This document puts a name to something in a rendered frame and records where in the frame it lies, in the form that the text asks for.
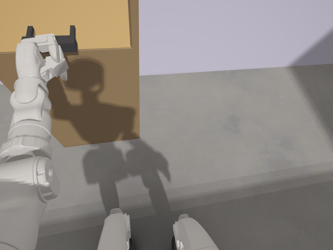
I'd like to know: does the robot left forearm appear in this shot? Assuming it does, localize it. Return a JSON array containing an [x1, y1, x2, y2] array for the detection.
[[0, 77, 52, 164]]

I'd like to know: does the robot right thigh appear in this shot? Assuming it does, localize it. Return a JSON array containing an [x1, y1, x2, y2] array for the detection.
[[173, 218, 219, 250]]

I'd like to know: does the robot left thigh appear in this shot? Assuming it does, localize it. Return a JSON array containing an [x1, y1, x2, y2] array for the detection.
[[97, 213, 131, 250]]

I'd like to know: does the left robot hand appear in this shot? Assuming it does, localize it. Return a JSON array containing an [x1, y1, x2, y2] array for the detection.
[[16, 33, 69, 86]]

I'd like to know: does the robot thigh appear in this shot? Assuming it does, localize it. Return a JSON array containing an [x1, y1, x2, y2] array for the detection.
[[173, 218, 219, 250], [97, 213, 131, 250]]

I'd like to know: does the cabinet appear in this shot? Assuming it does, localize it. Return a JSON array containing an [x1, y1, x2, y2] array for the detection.
[[0, 0, 140, 147]]

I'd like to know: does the robot left upper arm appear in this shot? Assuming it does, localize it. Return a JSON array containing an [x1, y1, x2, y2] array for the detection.
[[0, 156, 60, 250]]

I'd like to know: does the handle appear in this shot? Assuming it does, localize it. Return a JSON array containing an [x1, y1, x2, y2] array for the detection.
[[21, 26, 78, 53]]

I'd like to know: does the drawer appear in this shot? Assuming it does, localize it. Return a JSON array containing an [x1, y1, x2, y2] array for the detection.
[[0, 0, 131, 52]]

